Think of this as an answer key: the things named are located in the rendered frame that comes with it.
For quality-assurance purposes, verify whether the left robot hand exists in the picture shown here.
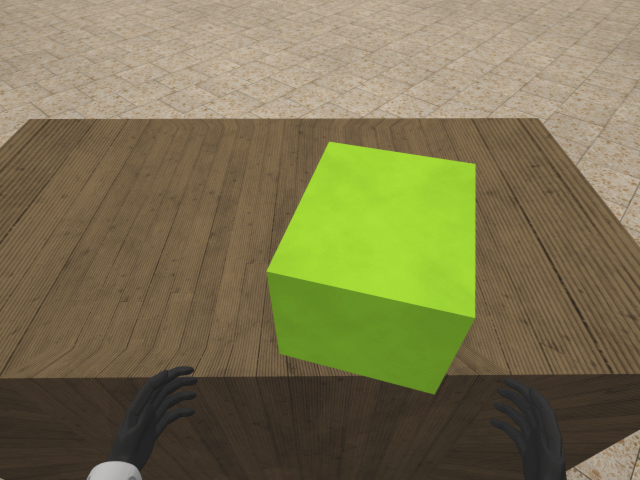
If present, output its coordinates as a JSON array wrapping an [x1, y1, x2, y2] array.
[[106, 366, 198, 472]]

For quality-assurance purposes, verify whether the carton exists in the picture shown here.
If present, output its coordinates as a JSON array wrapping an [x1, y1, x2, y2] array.
[[266, 142, 476, 395]]

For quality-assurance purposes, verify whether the pedestal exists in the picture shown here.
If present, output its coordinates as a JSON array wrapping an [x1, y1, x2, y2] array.
[[0, 118, 640, 480]]

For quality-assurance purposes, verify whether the right robot hand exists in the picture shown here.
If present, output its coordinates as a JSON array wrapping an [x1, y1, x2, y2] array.
[[490, 378, 567, 480]]

